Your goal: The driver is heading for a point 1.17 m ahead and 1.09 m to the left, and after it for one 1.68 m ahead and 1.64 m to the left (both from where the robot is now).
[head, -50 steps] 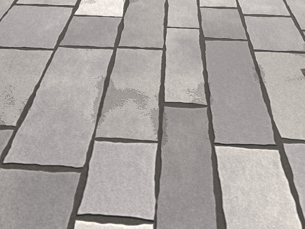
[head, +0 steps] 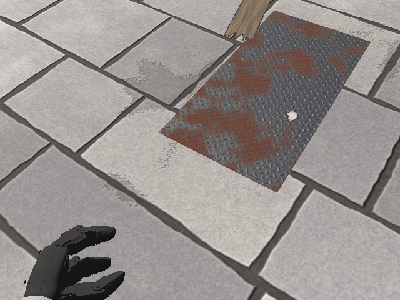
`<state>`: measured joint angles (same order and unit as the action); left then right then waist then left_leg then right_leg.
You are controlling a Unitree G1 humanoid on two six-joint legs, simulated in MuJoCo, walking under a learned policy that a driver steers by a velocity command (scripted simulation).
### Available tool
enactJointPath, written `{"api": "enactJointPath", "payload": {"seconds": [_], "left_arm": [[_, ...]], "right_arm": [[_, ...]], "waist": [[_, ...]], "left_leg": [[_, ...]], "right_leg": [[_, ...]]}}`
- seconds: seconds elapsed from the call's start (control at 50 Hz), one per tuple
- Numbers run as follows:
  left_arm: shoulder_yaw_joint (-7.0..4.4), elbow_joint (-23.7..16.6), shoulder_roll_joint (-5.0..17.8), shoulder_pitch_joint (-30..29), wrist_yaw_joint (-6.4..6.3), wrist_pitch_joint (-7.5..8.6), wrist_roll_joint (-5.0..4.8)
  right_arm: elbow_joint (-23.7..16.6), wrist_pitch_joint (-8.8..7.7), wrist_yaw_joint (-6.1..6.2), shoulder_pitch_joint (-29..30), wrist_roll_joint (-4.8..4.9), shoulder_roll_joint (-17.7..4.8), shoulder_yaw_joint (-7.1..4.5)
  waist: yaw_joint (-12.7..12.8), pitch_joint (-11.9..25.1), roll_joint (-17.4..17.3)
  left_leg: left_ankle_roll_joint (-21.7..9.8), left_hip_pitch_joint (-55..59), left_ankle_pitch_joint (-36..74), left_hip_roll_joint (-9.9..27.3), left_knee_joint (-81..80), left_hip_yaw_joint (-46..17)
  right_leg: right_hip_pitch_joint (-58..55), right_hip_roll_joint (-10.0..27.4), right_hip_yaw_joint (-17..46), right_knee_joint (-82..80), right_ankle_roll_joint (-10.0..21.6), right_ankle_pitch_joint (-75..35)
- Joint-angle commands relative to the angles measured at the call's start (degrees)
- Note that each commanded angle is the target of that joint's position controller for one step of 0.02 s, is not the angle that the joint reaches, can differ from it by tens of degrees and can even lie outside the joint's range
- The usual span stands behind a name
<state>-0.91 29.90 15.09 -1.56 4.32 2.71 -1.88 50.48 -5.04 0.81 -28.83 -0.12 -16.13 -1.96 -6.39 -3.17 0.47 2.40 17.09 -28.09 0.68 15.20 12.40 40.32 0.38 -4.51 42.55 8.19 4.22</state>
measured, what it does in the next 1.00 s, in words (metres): walks ahead, turning left: right foot, then left foot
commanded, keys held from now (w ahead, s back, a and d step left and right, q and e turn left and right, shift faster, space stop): w+q+shift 0.76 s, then q+shift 0.24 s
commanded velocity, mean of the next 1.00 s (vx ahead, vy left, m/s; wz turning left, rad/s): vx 0.91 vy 0.00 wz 0.69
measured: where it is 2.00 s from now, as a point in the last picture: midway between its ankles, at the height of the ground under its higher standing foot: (108, 168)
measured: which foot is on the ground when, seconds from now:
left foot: down 0.00-0.04, up 0.06-0.48, down 0.50-0.90, up 0.92-1.00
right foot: up 0.00-0.00, down 0.02-0.50, up 0.52-0.90, down 0.92-1.00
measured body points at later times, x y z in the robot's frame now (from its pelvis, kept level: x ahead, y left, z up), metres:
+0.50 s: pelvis +0.46 +0.06 +0.00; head +0.47 +0.07 +0.44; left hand +0.42 +0.33 -0.13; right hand +0.69 -0.15 -0.09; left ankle +0.61 +0.15 -0.70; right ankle +0.21 -0.08 -0.67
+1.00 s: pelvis +0.86 +0.17 +0.01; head +0.89 +0.21 +0.46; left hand +0.89 +0.52 -0.04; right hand +1.12 +0.00 -0.09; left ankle +0.66 +0.15 -0.60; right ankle +1.05 +0.17 -0.70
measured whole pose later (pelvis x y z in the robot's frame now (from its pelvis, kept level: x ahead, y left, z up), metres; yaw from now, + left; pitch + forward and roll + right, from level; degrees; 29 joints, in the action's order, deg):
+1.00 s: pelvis +0.86 +0.17 +0.01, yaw +46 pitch +2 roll -3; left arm -2.3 31.6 14.8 -0.4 -0.2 6.1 1.3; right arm 39.6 0.7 1.1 -17.5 2.1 -18.5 -4.4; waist -5.0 -5.1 -1.4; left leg 1.4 -19.5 -33.3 -7.2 75.7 -11.7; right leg 29.3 -2.4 2.4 32.1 -1.8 4.9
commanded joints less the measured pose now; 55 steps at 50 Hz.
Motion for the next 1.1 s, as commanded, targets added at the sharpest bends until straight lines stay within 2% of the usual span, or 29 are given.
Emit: {"api": "enactJointPath", "payload": {"seconds": [0.02, 0.04, 0.06, 0.08, 0.1, 0.12, 0.18, 0.26, 0.36, 0.42, 0.46, 0.5, 0.52, 0.54, 0.56, 0.58, 0.6, 0.66, 0.72, 0.78, 0.84, 0.88, 0.9, 0.92, 0.94, 0.96, 0.98, 1.02, 1.1], "left_arm": [[-6.39, 1.0, 12.3, 24.7, -2.15, -0.26, -0.21], [-6.47, 4.7, 15.9, 30.9, -3.34, -0.66, 0.26], [-5.48, 3.0, 14.5, 30.5, -3.04, 0.77, 2.60], [-5.01, 4.4, 9.9, 30.5, -2.80, 1.55, 3.04], [-4.70, 5.8, 9.4, 27.6, -2.75, 2.27, 2.71], [-4.30, 6.6, 7.8, 22.8, -2.58, 3.14, 2.65], [-3.18, 8.2, 1.4, 16.5, -1.94, 4.70, 2.98], [-3.69, 10.4, 2.9, 15.1, -2.65, 5.43, 3.03], [-3.96, 11.9, 6.4, 18.7, -4.69, 5.48, 2.78], [-4.73, 12.4, 11.0, 20.0, -5.78, 3.76, 2.79], [-5.81, 11.3, 15.0, 17.3, -6.25, 1.68, 2.01], [-5.50, 9.6, 14.0, 9.6, -4.97, 1.91, 0.82], [-2.14, 7.2, 1.4, 9.7, -3.60, 4.37, 1.95], [-0.15, 2.9, -1.7, 19.9, -2.77, 6.91, -0.16], [-0.99, 2.3, 6.0, 12.4, -2.62, 8.26, -0.44], [-1.53, 0.5, 6.8, 8.2, -2.85, 8.47, -1.30], [-1.33, 1.4, 6.0, 8.2, -3.59, 7.98, 0.33], [-2.12, 2.4, 6.9, 10.3, -4.42, 5.88, 2.37], [-1.25, -1.0, 4.5, 1.0, -5.02, 4.99, 3.49], [-0.70, -4.0, 1.2, -6.2, -4.48, 5.08, 3.03], [-2.91, -4.7, 4.9, -6.2, -4.24, 5.66, 1.80], [-4.36, -4.2, 7.2, -2.9, -4.51, 6.28, 1.31], [-5.04, -2.3, 8.1, 5.4, -4.67, 6.53, 1.66], [-5.08, -0.1, 9.6, 17.3, -4.69, 6.18, 2.40], [-4.86, -0.3, 12.4, 20.7, -4.17, 5.30, 4.62], [-5.59, 0.8, 13.2, 18.2, -3.95, 4.20, 3.20], [-4.53, -1.8, 7.2, 13.3, -5.05, 3.06, 3.30], [-2.96, -1.2, 4.4, 8.0, -6.00, 1.10, 3.11], [-4.24, 4.6, 6.9, 6.8, -5.70, 1.37, 3.01]], "right_arm": [[-3.2, 0.36, 0.67, 7.6, 0.63, -15.9, -2.40], [-5.0, -0.14, 0.29, 4.5, -1.13, -7.3, -0.20], [-5.6, -2.39, -0.65, -3.5, 3.13, -4.2, 1.32], [-6.8, -3.27, -0.66, 7.0, 5.15, -10.5, -0.65], [-9.5, -3.34, -0.65, 11.6, 5.90, -8.4, -0.35], [-9.2, -2.75, -0.34, 12.9, 4.77, -6.1, 0.04], [-5.9, 1.60, -0.73, 5.9, 3.57, -3.5, -0.65], [-7.8, 3.21, -0.93, 12.3, 2.97, -1.7, -0.38], [-11.3, 1.48, -3.33, 22.4, 2.06, -1.8, 0.14], [-13.5, 0.97, -5.19, 23.5, 2.74, -4.4, -0.93], [-12.3, 2.46, -4.81, 12.7, 3.68, -8.4, -2.98], [-6.6, 5.18, -3.02, -11.3, 3.22, -15.8, -6.87], [-5.3, 5.67, -2.71, -8.9, 2.49, -16.9, -6.69], [-9.9, 2.98, -3.15, -0.8, -0.50, -13.6, -4.39], [-12.1, 1.82, -3.31, -0.4, -0.07, -8.8, -4.05], [-11.7, 0.47, -3.70, 1.0, -0.01, -8.3, -3.86], [-12.3, -0.53, -4.10, 4.7, 0.50, -7.7, -3.66], [-14.3, -0.80, -2.76, 11.0, 1.03, -7.7, -3.45], [-13.4, -0.31, -0.76, 9.4, 2.32, -6.3, -2.89], [-12.1, 1.24, 0.21, 8.2, 2.42, -8.0, -3.70], [-9.7, 2.95, 0.86, 4.6, 2.83, -7.8, -4.37], [-10.4, 3.68, 1.48, 6.7, 3.00, -7.5, -4.72], [-11.8, 3.80, 1.56, 9.3, 2.63, -7.1, -4.69], [-14.0, 4.07, 1.39, 9.6, 1.00, -2.6, -3.25], [-14.9, 4.15, 0.72, -3.6, 0.38, 2.9, -1.48], [-15.3, 4.49, -0.25, -6.1, 2.43, -6.0, -2.27], [-15.9, 5.28, -0.17, 3.3, 2.79, -9.4, -3.24], [-18.2, 6.89, 0.43, 12.7, 1.51, -11.2, -4.30], [-20.3, 7.50, 0.48, 14.0, 1.64, -4.3, -2.74]], "waist": [[24.0, 9.0, -8.7], [19.3, 15.8, 5.8], [15.0, 32.3, 14.3], [18.5, 24.8, 4.2], [15.6, 12.4, 1.8], [11.8, 5.6, -4.4], [5.0, 1.5, 0.8], [4.8, -4.7, 0.9], [8.1, -6.7, -2.5], [6.4, -3.0, 1.7], [-1.0, 3.7, 7.7], [-13.8, 12.0, 4.8], [-6.8, 5.3, -21.2], [4.0, 18.2, -24.9], [-0.9, 16.2, -10.4], [2.0, 7.9, -0.5], [5.3, 4.9, 7.2], [9.3, 0.6, 4.5], [6.0, -3.2, 2.5], [1.6, -2.4, -2.4], [0.4, 1.4, -5.7], [3.6, 4.7, -7.1], [8.5, 10.5, -7.3], [12.2, 21.2, -4.0], [5.8, 32.5, 18.3], [5.2, 36.5, 21.9], [8.2, 28.0, 13.5], [7.5, 12.8, 2.3], [5.1, 6.5, 5.5]], "left_leg": [[-8.2, -23.9, 90.8, 14.5, 32.0, -4.3], [-7.5, -42.9, 19.1, 5.3, 57.3, -6.5], [-8.3, -54.1, -1.6, -2.3, 72.5, -21.3], [-8.7, -58.1, 3.5, 0.4, 72.3, -23.3], [-8.0, -61.0, 6.9, 2.3, 69.2, -21.5], [-7.1, -60.0, 10.5, 5.4, 65.3, -21.0], [-5.1, -51.9, 15.9, 10.2, 61.8, -21.0], [-3.3, -57.9, 24.4, 10.6, 54.7, -19.6], [-5.2, -56.7, 41.3, 6.5, 33.3, -10.5], [-8.2, -51.0, 38.4, 0.3, 25.9, -3.3], [-10.5, -39.6, 28.2, -4.1, 29.1, -1.0], [-14.8, -8.6, 25.0, -3.3, 26.0, -8.6], [-19.6, -2.8, 29.2, -0.1, 23.5, -21.0], [-32.0, 6.0, -1.9, 11.8, 8.8, -59.6], [-27.6, 2.0, -13.0, 12.7, -1.2, -65.1], [-24.9, -7.4, -13.6, 12.3, -3.9, -63.5], [-23.4, -15.7, -8.8, 10.7, -3.0, -59.7], [-23.0, -30.2, 7.4, 3.8, -2.9, -46.7], [-21.0, -38.7, 17.7, -0.8, -3.4, -37.1], [-16.0, -43.9, 20.3, -4.7, -0.6, -33.3], [-11.8, -35.1, 25.0, -5.4, 8.7, -37.4], [-8.3, -29.8, 33.1, -5.4, 18.8, -38.6], [-5.4, -30.1, 36.8, -7.0, 29.3, -36.2], [-3.0, -37.2, 17.9, -8.0, 46.7, -32.1], [-0.6, -51.8, -20.9, -13.7, 66.6, -28.9], [0.5, -57.6, -10.8, -4.7, 76.3, -26.7], [1.6, -60.5, -4.0, -1.6, 75.2, -23.6], [2.8, -58.5, 2.1, 1.2, 70.5, -18.5], [2.3, -53.4, 2.4, 4.8, 54.2, -15.4]], "right_leg": [[-44.9, -2.7, 2.2, -10.7, 5.7, -1.2], [-66.0, 10.0, 19.0, -4.0, 5.9, -0.3], [-75.8, 23.3, 49.1, -15.8, 15.0, 20.1], [-67.2, 20.1, 46.3, -23.6, 10.6, 27.3], [-56.5, 19.0, 38.8, -26.6, 9.1, 25.7], [-46.4, 17.5, 32.9, -28.6, 7.3, 20.4], [-31.4, 13.3, 16.6, -32.2, 3.9, 10.4], [-26.1, 9.7, 0.8, -36.0, -0.4, -2.2], [-32.8, 8.2, -8.9, -37.6, -3.5, -11.7], [-44.2, 10.2, -10.8, -30.0, -6.4, -44.3], [-47.7, 12.5, -10.5, -14.8, -6.4, -69.5], [-31.8, 9.0, -8.8, 19.9, -6.1, -55.9], [-10.1, -6.0, -5.2, 49.2, -8.9, 22.7], [7.1, -8.6, 11.2, 59.2, -8.0, 30.0], [6.6, -4.8, 15.0, 52.7, -4.3, 23.3], [6.9, -3.1, 14.0, 45.1, -3.4, 19.4], [2.9, -0.4, 14.5, 38.7, -3.7, 16.6], [-4.7, 2.3, 14.7, 28.0, -7.6, 14.2], [-8.1, 2.0, 10.4, 9.9, -11.2, 6.7], [-18.5, -2.7, 6.6, -7.8, -12.8, -8.6], [-22.4, -6.2, 8.4, -16.7, -12.8, -11.8], [-26.6, -5.9, 9.2, -20.7, -11.0, -12.4], [-36.2, -3.6, 9.1, -21.1, -9.6, -18.3], [-53.4, 8.1, 17.0, -12.5, -5.6, -25.4], [-70.1, 26.7, 41.4, -9.7, 4.7, -46.2], [-69.7, 31.8, 54.0, -13.6, 10.1, -17.2], [-61.9, 24.8, 43.3, -17.5, 7.8, -5.3], [-42.5, 17.5, 26.0, -20.3, 3.6, -12.4], [-30.3, 15.3, 12.8, -25.7, 4.3, -24.5]]}}
Velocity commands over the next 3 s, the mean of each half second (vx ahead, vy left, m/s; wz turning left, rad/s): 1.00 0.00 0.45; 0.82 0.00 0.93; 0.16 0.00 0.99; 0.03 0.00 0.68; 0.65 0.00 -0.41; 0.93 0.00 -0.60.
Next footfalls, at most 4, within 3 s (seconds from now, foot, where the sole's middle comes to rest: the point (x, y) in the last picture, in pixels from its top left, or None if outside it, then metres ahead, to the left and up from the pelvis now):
0.02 right None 0.23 -0.08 -0.74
0.50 left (145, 244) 0.65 0.16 -0.74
0.92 right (133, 147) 1.08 0.20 -0.74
1.36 left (82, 192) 0.89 0.39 -0.74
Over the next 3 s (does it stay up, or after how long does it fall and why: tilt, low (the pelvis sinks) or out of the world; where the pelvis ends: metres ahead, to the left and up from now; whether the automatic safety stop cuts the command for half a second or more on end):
stays up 1.15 0.92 0.01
